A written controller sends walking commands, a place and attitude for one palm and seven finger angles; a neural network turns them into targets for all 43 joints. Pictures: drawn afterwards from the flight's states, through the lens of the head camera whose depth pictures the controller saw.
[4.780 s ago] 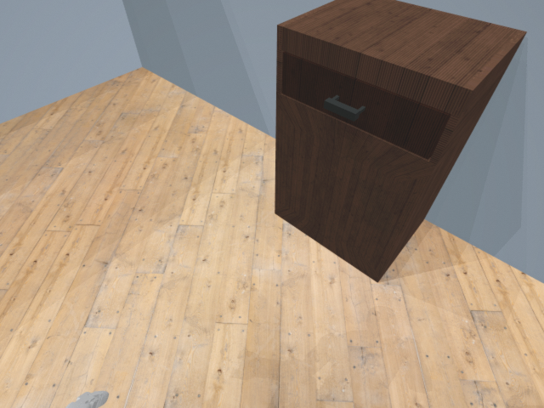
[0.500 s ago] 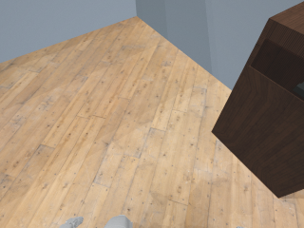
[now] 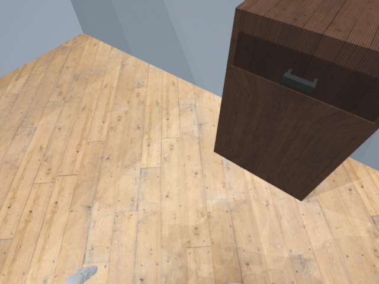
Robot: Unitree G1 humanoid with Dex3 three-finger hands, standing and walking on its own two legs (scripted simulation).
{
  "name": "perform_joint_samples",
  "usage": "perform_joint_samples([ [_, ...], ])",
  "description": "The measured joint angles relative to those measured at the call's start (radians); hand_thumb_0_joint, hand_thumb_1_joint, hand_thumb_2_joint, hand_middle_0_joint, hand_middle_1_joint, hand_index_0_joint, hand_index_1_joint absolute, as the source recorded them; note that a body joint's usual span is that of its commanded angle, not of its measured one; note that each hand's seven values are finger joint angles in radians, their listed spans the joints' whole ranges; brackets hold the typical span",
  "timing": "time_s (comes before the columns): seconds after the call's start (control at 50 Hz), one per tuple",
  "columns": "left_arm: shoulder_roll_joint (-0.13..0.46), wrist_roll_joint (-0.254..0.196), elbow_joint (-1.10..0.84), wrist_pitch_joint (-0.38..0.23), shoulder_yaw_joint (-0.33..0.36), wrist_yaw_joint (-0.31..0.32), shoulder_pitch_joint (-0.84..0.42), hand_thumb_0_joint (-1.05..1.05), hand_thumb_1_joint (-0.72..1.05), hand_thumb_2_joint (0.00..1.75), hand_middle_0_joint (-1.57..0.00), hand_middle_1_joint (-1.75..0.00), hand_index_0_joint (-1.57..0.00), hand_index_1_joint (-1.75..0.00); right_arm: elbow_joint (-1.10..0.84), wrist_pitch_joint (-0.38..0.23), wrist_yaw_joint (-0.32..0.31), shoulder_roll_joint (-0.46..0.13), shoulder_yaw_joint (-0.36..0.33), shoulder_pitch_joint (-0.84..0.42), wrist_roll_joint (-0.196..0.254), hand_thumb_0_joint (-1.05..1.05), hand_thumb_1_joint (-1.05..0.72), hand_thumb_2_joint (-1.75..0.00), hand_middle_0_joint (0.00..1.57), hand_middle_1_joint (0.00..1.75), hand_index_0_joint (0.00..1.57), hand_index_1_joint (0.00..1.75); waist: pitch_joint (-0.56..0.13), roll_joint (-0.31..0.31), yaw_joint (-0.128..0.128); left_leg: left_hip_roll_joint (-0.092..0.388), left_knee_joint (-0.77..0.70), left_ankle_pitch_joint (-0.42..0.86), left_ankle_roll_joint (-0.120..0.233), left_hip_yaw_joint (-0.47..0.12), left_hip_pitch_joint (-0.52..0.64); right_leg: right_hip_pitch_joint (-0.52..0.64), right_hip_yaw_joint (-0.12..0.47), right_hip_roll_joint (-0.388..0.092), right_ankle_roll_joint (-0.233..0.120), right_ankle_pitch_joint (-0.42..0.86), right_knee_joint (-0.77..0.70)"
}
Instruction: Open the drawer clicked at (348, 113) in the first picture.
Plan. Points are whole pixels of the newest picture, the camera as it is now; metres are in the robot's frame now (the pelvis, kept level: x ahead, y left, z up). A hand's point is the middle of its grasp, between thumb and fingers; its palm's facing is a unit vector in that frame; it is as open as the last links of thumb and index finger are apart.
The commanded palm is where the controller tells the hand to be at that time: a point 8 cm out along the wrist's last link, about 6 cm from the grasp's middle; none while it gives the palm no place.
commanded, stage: turn to face it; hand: left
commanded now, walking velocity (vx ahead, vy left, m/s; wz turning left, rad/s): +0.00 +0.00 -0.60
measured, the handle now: (300, 79) +0.73 -0.34 -0.03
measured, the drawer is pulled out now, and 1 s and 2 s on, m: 0.00 0.00 0.00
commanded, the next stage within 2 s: take the last steps up to it in 0.82 s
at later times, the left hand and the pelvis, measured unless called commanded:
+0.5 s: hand (111, 275) +0.15 +0.20 -0.17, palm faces -0.22 -0.95 -0.22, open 7.3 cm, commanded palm none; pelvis +0.01 +0.02 +0.00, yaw -16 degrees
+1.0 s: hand (155, 264) +0.18 +0.09 -0.14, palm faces -0.44 -0.86 -0.25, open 7.3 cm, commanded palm none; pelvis +0.01 -0.03 +0.01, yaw -27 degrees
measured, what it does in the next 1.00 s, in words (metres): steps on the spot, turning right: right foot, then left foot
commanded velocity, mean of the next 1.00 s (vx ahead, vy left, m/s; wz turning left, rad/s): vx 0.03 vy -0.01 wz -0.42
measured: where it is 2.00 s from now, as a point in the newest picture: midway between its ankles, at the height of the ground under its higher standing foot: (236, 276)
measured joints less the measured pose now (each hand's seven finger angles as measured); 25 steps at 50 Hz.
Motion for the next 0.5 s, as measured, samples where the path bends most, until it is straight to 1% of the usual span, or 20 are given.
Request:
perform_joint_samples([
  [0.02, 0.002, 0.002, -0.008, -0.014, -0.005, 0.002, -0.001, 0.00, 0.91, 0.90, -0.19, -0.30, -0.20, -0.30, 0.001, 0.004, 0.002, -0.009, -0.004, 0.012, 0.004, 0.00, -0.90, -0.90, 0.20, 0.30, 0.21, 0.30, -0.006, 0.001, -0.002, 0.011, 0.062, -0.021, -0.009, 0.000, -0.027, 0.021, 0.004, 0.000, -0.023, 0.078, -0.060],
  [0.04, -0.006, 0.001, -0.008, -0.028, -0.009, 0.008, -0.008, 0.00, 0.91, 0.90, -0.19, -0.30, -0.20, -0.30, 0.007, 0.015, 0.001, -0.023, -0.008, 0.011, 0.005, 0.00, -0.90, -0.90, 0.20, 0.30, 0.21, 0.30, -0.001, 0.019, -0.006, 0.017, 0.159, -0.084, -0.021, -0.043, -0.070, 0.010, 0.003, 0.011, -0.040, 0.076, -0.038],
  [0.06, -0.015, -0.002, -0.010, -0.037, -0.013, 0.015, -0.012, 0.00, 0.91, 0.90, -0.19, -0.30, -0.20, -0.30, 0.014, 0.030, -0.003, -0.036, -0.010, 0.008, 0.008, 0.00, -0.90, -0.90, 0.20, 0.30, 0.21, 0.30, 0.003, 0.032, -0.011, 0.005, 0.262, -0.138, -0.026, -0.100, -0.115, 0.003, 0.003, 0.019, -0.051, 0.050, -0.015],
  [0.08, -0.023, -0.004, -0.014, -0.040, -0.017, 0.021, -0.011, 0.00, 0.91, 0.90, -0.19, -0.30, -0.20, -0.30, 0.021, 0.043, -0.008, -0.045, -0.013, 0.003, 0.009, 0.01, -0.90, -0.90, 0.20, 0.30, 0.20, 0.30, 0.003, 0.038, -0.011, -0.013, 0.352, -0.163, -0.028, -0.146, -0.157, 0.002, 0.009, 0.024, -0.058, 0.031, -0.011],
  [0.12, -0.034, -0.004, -0.018, -0.037, -0.019, 0.031, -0.003, 0.00, 0.91, 0.90, -0.20, -0.30, -0.20, -0.30, 0.029, 0.055, -0.012, -0.055, -0.016, -0.009, 0.008, 0.01, -0.91, -0.90, 0.20, 0.30, 0.20, 0.30, 0.000, 0.036, -0.007, -0.042, 0.464, -0.142, -0.034, -0.199, -0.219, 0.011, 0.031, 0.033, -0.062, 0.029, -0.039],
  [0.16, -0.038, -0.002, -0.014, -0.032, -0.022, 0.036, 0.004, 0.00, 0.91, 0.90, -0.20, -0.30, -0.20, -0.30, 0.024, 0.051, -0.012, -0.056, -0.015, -0.019, 0.005, 0.01, -0.91, -0.90, 0.20, 0.30, 0.20, 0.30, -0.004, 0.027, -0.006, -0.057, 0.482, -0.099, -0.044, -0.218, -0.251, 0.023, 0.055, 0.038, -0.060, 0.055, -0.080],
  [0.24, -0.037, -0.001, -0.002, -0.030, -0.025, 0.034, 0.017, 0.00, 0.91, 0.90, -0.20, -0.30, -0.21, -0.30, 0.001, 0.038, -0.012, -0.047, -0.009, -0.041, 0.007, 0.01, -0.91, -0.90, 0.20, 0.30, 0.20, 0.30, -0.015, 0.003, -0.001, -0.080, 0.398, -0.061, -0.057, -0.231, -0.259, 0.031, 0.101, 0.047, -0.063, 0.087, -0.125],
  [0.32, -0.030, 0.000, 0.004, -0.026, -0.023, 0.031, 0.031, 0.00, 0.91, 0.90, -0.20, -0.30, -0.21, -0.30, -0.018, 0.030, -0.012, -0.032, -0.002, -0.068, 0.012, 0.01, -0.91, -0.90, 0.20, 0.30, 0.20, 0.30, -0.022, -0.016, 0.013, -0.107, 0.278, -0.058, -0.056, -0.237, -0.223, 0.026, 0.147, 0.064, -0.055, 0.096, -0.131],
  [0.36, -0.023, 0.002, 0.006, -0.020, -0.018, 0.031, 0.036, 0.00, 0.91, 0.90, -0.20, -0.30, -0.21, -0.30, -0.029, 0.024, -0.012, -0.021, 0.002, -0.078, 0.015, 0.01, -0.91, -0.90, 0.20, 0.30, 0.20, 0.30, -0.027, -0.029, 0.020, -0.123, 0.193, -0.052, -0.050, -0.233, -0.187, 0.017, 0.170, 0.072, -0.046, 0.094, -0.120],
  [0.4, -0.014, -0.002, 0.008, -0.012, -0.012, 0.032, 0.041, 0.00, 0.91, 0.90, -0.20, -0.30, -0.21, -0.30, -0.041, 0.011, -0.015, -0.012, 0.008, -0.079, 0.018, 0.01, -0.91, -0.90, 0.20, 0.30, 0.20, 0.30, -0.035, -0.042, 0.023, -0.138, 0.051, 0.010, -0.042, -0.222, -0.124, -0.001, 0.194, 0.081, -0.033, 0.082, -0.092],
  [0.42, -0.010, -0.005, 0.006, -0.006, -0.009, 0.031, 0.047, 0.00, 0.91, 0.90, -0.20, -0.30, -0.21, -0.30, -0.050, 0.001, -0.016, -0.010, 0.012, -0.073, 0.017, 0.01, -0.91, -0.90, 0.20, 0.30, 0.20, 0.30, -0.044, -0.041, 0.022, -0.136, -0.025, 0.064, -0.017, -0.221, -0.096, -0.018, 0.201, 0.092, -0.026, 0.070, -0.065],
  [0.44, -0.002, -0.008, 0.008, 0.000, -0.003, 0.030, 0.043, 0.00, 0.91, 0.90, -0.20, -0.30, -0.21, -0.30, -0.052, -0.006, -0.016, -0.001, 0.015, -0.072, 0.014, 0.00, -0.91, -0.90, 0.20, 0.30, 0.20, 0.30, -0.043, -0.054, 0.022, -0.138, -0.021, 0.085, 0.013, -0.210, -0.099, -0.043, 0.205, 0.092, -0.022, 0.006, -0.004],
  [0.46, 0.005, -0.006, 0.010, 0.004, 0.002, 0.029, 0.040, 0.00, 0.91, 0.90, -0.20, -0.30, -0.21, -0.30, -0.055, -0.007, -0.015, 0.006, 0.022, -0.069, 0.010, 0.00, -0.91, -0.90, 0.20, 0.30, 0.20, 0.30, -0.041, -0.064, 0.025, -0.134, -0.007, 0.076, 0.033, -0.196, -0.099, -0.075, 0.196, 0.092, -0.016, -0.065, 0.089],
  [0.48, 0.010, -0.002, 0.013, 0.007, 0.007, 0.026, 0.040, 0.00, 0.91, 0.90, -0.20, -0.30, -0.21, -0.30, -0.055, -0.008, -0.014, 0.013, 0.027, -0.063, 0.006, 0.00, -0.91, -0.90, 0.20, 0.30, 0.20, 0.30, -0.040, -0.068, 0.026, -0.128, -0.006, 0.064, 0.045, -0.184, -0.093, -0.108, 0.181, 0.092, -0.009, -0.104, 0.192],
  [0.5, 0.015, 0.002, 0.015, 0.009, 0.012, 0.022, 0.041, 0.00, 0.91, 0.90, -0.20, -0.30, -0.20, -0.30, -0.055, -0.007, -0.014, 0.020, 0.032, -0.057, 0.003, 0.00, -0.91, -0.90, 0.20, 0.30, 0.20, 0.30, -0.040, -0.072, 0.027, -0.122, -0.017, 0.058, 0.049, -0.172, -0.081, -0.137, 0.163, 0.087, -0.003, -0.110, 0.287],
])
